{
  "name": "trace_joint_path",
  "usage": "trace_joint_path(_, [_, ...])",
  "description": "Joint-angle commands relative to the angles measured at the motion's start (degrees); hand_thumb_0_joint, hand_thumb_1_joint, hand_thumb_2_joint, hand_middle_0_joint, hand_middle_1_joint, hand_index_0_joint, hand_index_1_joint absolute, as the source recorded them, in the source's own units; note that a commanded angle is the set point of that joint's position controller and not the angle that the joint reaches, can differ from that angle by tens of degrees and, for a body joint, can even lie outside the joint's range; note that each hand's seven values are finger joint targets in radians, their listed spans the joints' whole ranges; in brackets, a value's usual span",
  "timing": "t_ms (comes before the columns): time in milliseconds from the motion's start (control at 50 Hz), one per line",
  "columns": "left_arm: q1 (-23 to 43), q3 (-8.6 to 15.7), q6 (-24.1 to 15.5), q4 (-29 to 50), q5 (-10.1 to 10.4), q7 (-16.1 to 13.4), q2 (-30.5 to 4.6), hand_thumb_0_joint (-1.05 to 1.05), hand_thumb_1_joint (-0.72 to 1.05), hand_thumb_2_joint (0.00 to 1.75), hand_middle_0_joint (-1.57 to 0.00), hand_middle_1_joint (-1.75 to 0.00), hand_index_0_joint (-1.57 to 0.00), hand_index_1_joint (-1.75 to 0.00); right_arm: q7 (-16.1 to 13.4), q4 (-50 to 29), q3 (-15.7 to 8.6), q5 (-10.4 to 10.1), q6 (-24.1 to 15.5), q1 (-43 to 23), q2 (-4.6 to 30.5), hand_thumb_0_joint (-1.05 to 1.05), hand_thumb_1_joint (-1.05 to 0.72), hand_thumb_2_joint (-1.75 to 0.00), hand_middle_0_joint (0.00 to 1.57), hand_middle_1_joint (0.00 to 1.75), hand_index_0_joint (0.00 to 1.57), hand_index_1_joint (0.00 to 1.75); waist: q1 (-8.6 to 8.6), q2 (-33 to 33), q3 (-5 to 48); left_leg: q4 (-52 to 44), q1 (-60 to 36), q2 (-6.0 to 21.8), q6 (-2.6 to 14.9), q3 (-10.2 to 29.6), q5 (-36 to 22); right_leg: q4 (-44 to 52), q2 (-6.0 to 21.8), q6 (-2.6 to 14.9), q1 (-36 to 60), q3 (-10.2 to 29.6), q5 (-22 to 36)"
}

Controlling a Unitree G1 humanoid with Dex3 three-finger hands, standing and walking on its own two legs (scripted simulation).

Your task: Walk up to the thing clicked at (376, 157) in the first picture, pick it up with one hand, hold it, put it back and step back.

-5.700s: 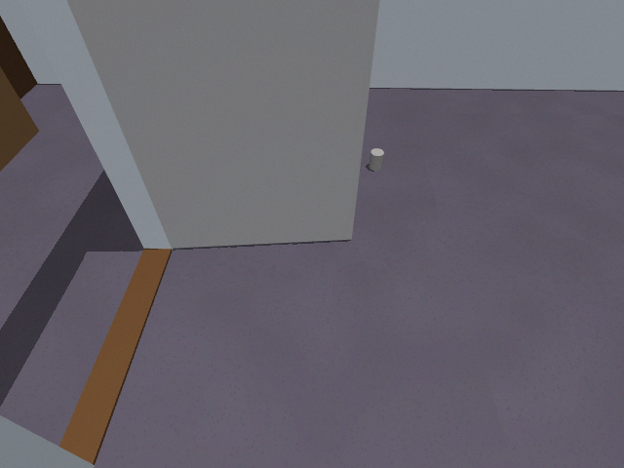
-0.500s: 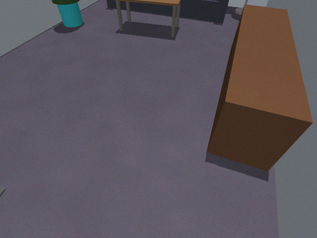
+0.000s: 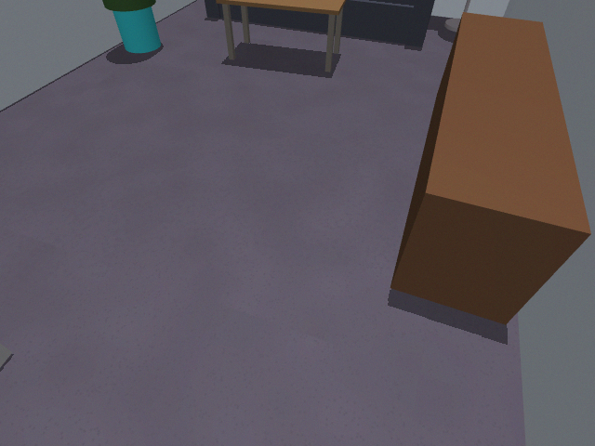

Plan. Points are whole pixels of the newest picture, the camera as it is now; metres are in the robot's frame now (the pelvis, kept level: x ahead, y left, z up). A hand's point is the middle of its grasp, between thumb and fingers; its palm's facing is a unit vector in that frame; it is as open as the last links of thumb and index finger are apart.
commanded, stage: stand
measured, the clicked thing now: out of the picture +0.92 +1.43 -0.74
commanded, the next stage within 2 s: walk up in 0.72 s
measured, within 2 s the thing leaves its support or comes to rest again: neither
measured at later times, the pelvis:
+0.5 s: pelvis +0.00 +0.00 +0.00, yaw +0 degrees
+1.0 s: pelvis +0.04 +0.03 -0.02, yaw +7 degrees
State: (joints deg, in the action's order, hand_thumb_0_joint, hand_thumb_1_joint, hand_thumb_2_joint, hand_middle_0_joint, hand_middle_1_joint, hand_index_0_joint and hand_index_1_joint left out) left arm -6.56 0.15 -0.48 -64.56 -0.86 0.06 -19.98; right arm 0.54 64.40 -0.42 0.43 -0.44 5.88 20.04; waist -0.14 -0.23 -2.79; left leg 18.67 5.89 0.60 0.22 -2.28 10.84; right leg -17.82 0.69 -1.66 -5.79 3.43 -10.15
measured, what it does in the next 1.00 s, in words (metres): lifts its left foot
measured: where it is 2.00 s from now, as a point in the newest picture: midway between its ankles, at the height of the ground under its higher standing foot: (261, 394)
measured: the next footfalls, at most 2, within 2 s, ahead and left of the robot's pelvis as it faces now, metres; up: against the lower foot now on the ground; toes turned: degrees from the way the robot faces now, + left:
left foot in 1.02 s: +0.14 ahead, +0.18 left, +0.00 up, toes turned +10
right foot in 1.48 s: +0.39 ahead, -0.03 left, +0.00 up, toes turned +6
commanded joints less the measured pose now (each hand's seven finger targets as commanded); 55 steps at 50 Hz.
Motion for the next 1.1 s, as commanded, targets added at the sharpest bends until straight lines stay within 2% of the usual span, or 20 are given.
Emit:
trace_joint_path(0, [1.1, 1.9, -1.3, 3.1, 0.3, -0.7, -12.0, 0.0, 0.9, 0.9, -0.2, -0.3, -0.2, -0.3, -0.7, -3.4, -2.4, -0.1, -1.4, -2.2, 12.5, 0.0, -0.9, -0.9, 0.2, 0.3, 0.2, 0.3, 0.0, 0.9, 4.2, -3.1, -2.1, 7.2, 1.31, 6.0, -7.2, 2.1, 6.2, 2.4, -0.7, 3.7, 9.3])
trace_joint_path(280, [1.3, 2.1, -1.2, 3.3, 0.2, -0.7, -12.3, 0.0, 0.9, 0.9, -0.2, -0.3, -0.2, -0.3, -0.8, -3.4, -2.5, 0.0, -1.3, -1.5, 12.4, 0.0, -0.9, -0.9, 0.2, 0.3, 0.2, 0.3, -0.26, 0.2, 3.2, -3.7, -1.1, 7.0, 1.2, 6.4, -4.6, 2.4, 6.1, 2.65, -1.7, 3.6, 6.0])
trace_joint_path(680, [0.9, 1.8, -1.5, 3.5, 0.4, -0.8, -12.3, 0.0, 0.9, 0.9, -0.2, -0.3, -0.2, -0.3, -0.8, -3.2, -2.3, -0.1, -1.3, -1.0, 12.3, 0.0, -0.9, -0.9, 0.2, 0.3, 0.2, 0.3, -0.22, 0.4, 3.6, -2.6, -1.6, 6.9, 1.02, 6.3, -8.3, 2.3, 6.3, 2.52, -1.1, 3.8, 9.7])
trace_joint_path(700, [-1.9, 5.2, -2.4, 6.0, -0.2, 0.4, -17.2, 0.0, 0.9, 0.9, -0.2, -0.3, -0.2, -0.3, 0.8, -6.4, -5.5, 0.4, -1.3, 2.5, 16.1, 0.0, -0.9, -0.9, 0.2, 0.3, 0.2, 0.3, 0.64, 0.9, 8.1, 1.4, 1.9, 4.5, 5.12, 8.2, 18.5, -3.2, 2.8, 4.84, 3.5, 0.7, -17.2])
trace_joint_path(720, [-3.9, 5.7, -2.5, 5.3, -0.8, 0.7, -17.2, 0.0, 0.9, 0.9, -0.2, -0.3, -0.2, -0.3, 1.5, -6.5, -5.8, 0.8, -1.0, 2.3, 16.5, 0.0, -0.9, -0.9, 0.2, 0.3, 0.2, 0.3, 1.87, 2.3, 4.3, 1.8, 9.5, 5.2, 5.92, 10.3, 28.7, -4.4, 4.0, 6.19, 2.0, 3.4, -26.5])
trace_joint_path(740, [-4.7, 6.1, -2.7, 6.0, -1.0, 1.0, -17.2, 0.0, 0.9, 0.9, -0.2, -0.3, -0.2, -0.3, 1.9, -8.4, -6.0, 1.1, -0.8, -0.8, 15.9, 0.0, -0.9, -0.9, 0.2, 0.3, 0.2, 0.3, 3.14, 2.0, -0.9, 4.2, 16.6, 4.7, 5.62, 10.5, 29.0, -4.1, 5.6, 7.49, -0.1, 6.4, -29.7])
trace_joint_path(760, [-6.7, 6.7, -3.0, 6.3, -1.0, 1.2, -17.6, 0.0, 0.9, 0.9, -0.2, -0.3, -0.2, -0.3, 2.2, -10.5, -5.7, 1.3, -0.8, -3.4, 13.8, 0.0, -0.9, -0.9, 0.2, 0.3, 0.2, 0.3, 4.83, -1.6, -4.2, 9.6, 24.8, 3.2, 4.57, 8.7, 24.9, -0.4, 8.2, 9.26, 3.1, 11.2, -32.0])
trace_joint_path(780, [-9.8, 7.6, -3.2, 6.2, -1.2, 1.0, -19.7, 0.0, 0.9, 0.9, -0.2, -0.3, -0.2, -0.3, 2.6, -12.4, -5.4, 1.6, -1.0, -5.7, 11.8, 0.0, -0.9, -0.9, 0.2, 0.3, 0.2, 0.3, 6.77, -8.6, -5.9, 20.9, 32.5, -0.2, 2.53, 2.8, 17.3, 8.0, 15.4, 12.96, 7.8, 19.6, -34.0])
trace_joint_path(800, [-10.2, 8.1, -3.8, 7.5, -1.7, 0.7, -21.2, 0.0, 0.9, 0.9, -0.2, -0.3, -0.2, -0.3, 2.4, -13.5, -5.6, 2.1, -1.2, -6.2, 11.7, 0.0, -0.9, -0.9, 0.2, 0.3, 0.2, 0.3, 7.67, -9.0, -5.4, 29.1, 35.9, 1.7, 1.54, 5.7, 16.2, 11.6, 22.6, 16.65, 9.1, 26.2, -27.4])
trace_joint_path(820, [-7.6, 8.3, -4.1, 9.1, -1.6, 0.5, -21.1, 0.0, 0.9, 0.9, -0.2, -0.3, -0.2, -0.3, 2.5, -13.7, -6.2, 1.9, -1.5, -4.2, 13.4, 0.0, -0.9, -0.9, 0.2, 0.3, 0.2, 0.3, 5.85, -5.5, -4.5, 31.5, 34.3, 4.2, 1.3, 9.0, 14.6, 11.1, 23.6, 17.9, 7.6, 26.1, -24.7])
trace_joint_path(840, [-5.1, 8.1, -4.2, 10.2, -1.3, 0.6, -19.8, 0.0, 0.9, 0.9, -0.2, -0.3, -0.2, -0.3, 2.9, -13.3, -6.7, 1.5, -1.6, -0.8, 14.6, 0.0, -0.9, -0.9, 0.2, 0.3, 0.2, 0.3, 3.44, -3.5, -2.7, 30.9, 31.9, 5.5, 1.16, 9.3, 13.6, 10.3, 20.5, 16.61, 8.1, 21.3, -25.2])
trace_joint_path(900, [0.9, 8.2, -4.4, 13.6, -1.9, 1.2, -20.0, 0.0, 0.9, 0.9, -0.2, -0.3, -0.2, -0.3, 4.1, -13.2, -7.4, 1.3, -1.9, 4.4, 14.3, 0.0, -0.9, -0.9, 0.2, 0.3, 0.2, 0.3, 0.06, -9.9, -2.5, 22.2, 20.9, 7.1, 1.14, 6.1, 13.1, 7.8, 16.8, 13.88, -0.2, 9.7, -19.4])
trace_joint_path(940, [1.2, 7.8, -4.2, 14.2, -1.5, 1.8, -19.6, 0.0, 0.9, 0.9, -0.2, -0.3, -0.2, -0.3, 4.3, -12.9, -8.1, 1.4, -2.1, 6.7, 13.8, 0.0, -0.9, -0.9, 0.2, 0.3, 0.2, 0.3, -1.16, -9.3, -2.9, 16.5, 12.0, 4.6, 0.56, 1.6, 7.4, 4.2, 12.9, 11.59, -7.8, 2.5, -17.9])
trace_joint_path(960, [2.2, 7.6, -3.9, 14.7, -1.3, 2.0, -19.2, 0.0, 0.9, 0.9, -0.2, -0.3, -0.2, -0.3, 4.2, -12.0, -8.4, 1.4, -2.2, 10.9, 13.3, 0.0, -0.9, -0.9, 0.2, 0.3, 0.2, 0.3, -3.59, -7.2, -1.7, 11.8, 4.6, 3.0, 0.28, -1.0, 0.9, -0.9, 11.2, 10.35, -11.7, -0.9, -17.6])
trace_joint_path(980, [1.1, 7.0, -3.5, 14.9, -1.2, 2.2, -17.2, 0.0, 0.9, 0.9, -0.2, -0.3, -0.2, -0.3, 3.8, -10.4, -9.3, 1.8, -2.4, 15.2, 14.5, 0.0, -0.9, -0.9, 0.2, 0.3, 0.2, 0.3, -5.31, -1.4, 0.8, 11.8, -4.2, 0.3, 0.17, -3.0, 0.3, -9.2, 8.7, 9.17, -16.8, -3.8, -16.3])
trace_joint_path(1000, [-1.7, 6.2, -3.0, 14.7, -1.2, 2.4, -14.4, 0.0, 0.9, 0.9, -0.2, -0.3, -0.2, -0.3, 3.1, -9.0, -10.3, 2.2, -2.6, 20.3, 16.4, 0.0, -0.9, -0.9, 0.2, 0.3, 0.2, 0.3, -7.25, 6.7, 4.1, 11.4, -13.9, -1.2, 1.76, -1.6, 5.9, -22.6, 5.4, 8.28, -23.2, -7.7, -13.8])
trace_joint_path(1020, [-3.0, 5.2, -3.0, 15.9, -0.4, 2.5, -10.3, 0.0, 0.9, 0.9, -0.2, -0.3, -0.2, -0.3, 2.4, -9.8, -11.4, 2.6, -3.1, 24.8, 22.3, 0.0, -0.9, -0.9, 0.2, 0.3, 0.2, 0.3, -8.87, 22.9, 4.3, -3.6, -15.1, 14.2, 8.57, 28.1, 28.3, -43.1, -2.4, 5.27, -34.5, -11.2, -22.0])
trace_joint_path(1040, [-1.3, 6.2, -2.9, 16.4, -0.4, 1.9, -15.1, 0.0, 0.9, 0.9, -0.2, -0.3, -0.2, -0.3, 2.7, -12.6, -11.3, 1.0, -3.5, 20.6, 25.4, 0.0, -0.9, -0.9, 0.2, 0.3, 0.2, 0.3, -6.85, 16.5, 2.1, -10.6, -6.5, 22.0, 15.62, 45.7, 36.1, -47.8, -0.7, 5.34, -33.8, -1.2, -25.8])
trace_joint_path(1060, [-0.5, 6.0, -3.1, 16.1, -0.4, 1.7, -18.1, 0.0, 0.9, 0.9, -0.2, -0.3, -0.2, -0.3, 2.3, -13.9, -10.8, 0.3, -3.5, 17.1, 23.9, 0.0, -0.9, -0.9, 0.2, 0.3, 0.2, 0.3, -4.55, 7.2, -1.8, -10.2, -1.9, 22.3, 16.17, 42.9, 35.3, -49.3, 2.4, 5.33, -33.8, 1.7, -21.3])
trace_joint_path(1080, [-3.0, 6.1, -3.0, 14.7, 0.2, 2.0, -17.9, 0.0, 0.9, 0.9, -0.2, -0.3, -0.2, -0.3, 2.0, -15.3, -9.8, 0.2, -3.8, 14.0, 22.0, 0.0, -0.9, -0.9, 0.2, 0.3, 0.2, 0.3, -2.2, 5.1, -2.9, -8.1, -1.3, 19.9, 15.0, 35.9, 30.8, -48.2, 4.3, 5.27, -33.2, 1.3, -17.1])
